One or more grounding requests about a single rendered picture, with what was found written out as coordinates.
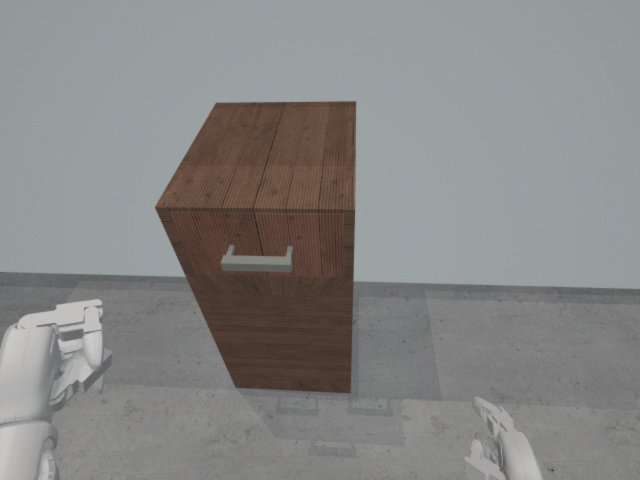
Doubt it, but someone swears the left robot hand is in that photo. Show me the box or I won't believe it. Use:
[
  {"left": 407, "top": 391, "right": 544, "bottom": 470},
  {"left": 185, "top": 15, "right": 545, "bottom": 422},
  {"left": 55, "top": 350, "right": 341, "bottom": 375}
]
[{"left": 0, "top": 299, "right": 111, "bottom": 425}]

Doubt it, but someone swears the right robot hand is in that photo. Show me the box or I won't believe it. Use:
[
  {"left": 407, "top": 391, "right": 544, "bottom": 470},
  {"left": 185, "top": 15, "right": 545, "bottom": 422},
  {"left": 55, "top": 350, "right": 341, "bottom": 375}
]
[{"left": 465, "top": 397, "right": 543, "bottom": 480}]

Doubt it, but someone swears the handle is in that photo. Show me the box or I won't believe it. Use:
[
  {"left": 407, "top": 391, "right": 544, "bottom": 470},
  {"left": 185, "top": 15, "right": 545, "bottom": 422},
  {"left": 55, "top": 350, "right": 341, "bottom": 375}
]
[{"left": 221, "top": 245, "right": 293, "bottom": 272}]

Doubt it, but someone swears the cabinet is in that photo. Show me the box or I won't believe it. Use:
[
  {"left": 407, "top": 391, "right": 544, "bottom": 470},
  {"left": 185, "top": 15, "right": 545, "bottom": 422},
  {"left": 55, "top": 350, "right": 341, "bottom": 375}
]
[{"left": 155, "top": 101, "right": 356, "bottom": 393}]

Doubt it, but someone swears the left robot forearm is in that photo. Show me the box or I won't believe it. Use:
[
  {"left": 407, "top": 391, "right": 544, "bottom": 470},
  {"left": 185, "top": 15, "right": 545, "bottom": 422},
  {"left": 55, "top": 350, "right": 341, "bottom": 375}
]
[{"left": 0, "top": 420, "right": 60, "bottom": 480}]

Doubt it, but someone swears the drawer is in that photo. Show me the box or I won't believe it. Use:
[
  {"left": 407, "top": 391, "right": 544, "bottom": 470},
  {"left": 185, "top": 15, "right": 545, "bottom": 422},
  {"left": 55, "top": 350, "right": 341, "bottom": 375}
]
[{"left": 170, "top": 211, "right": 344, "bottom": 277}]

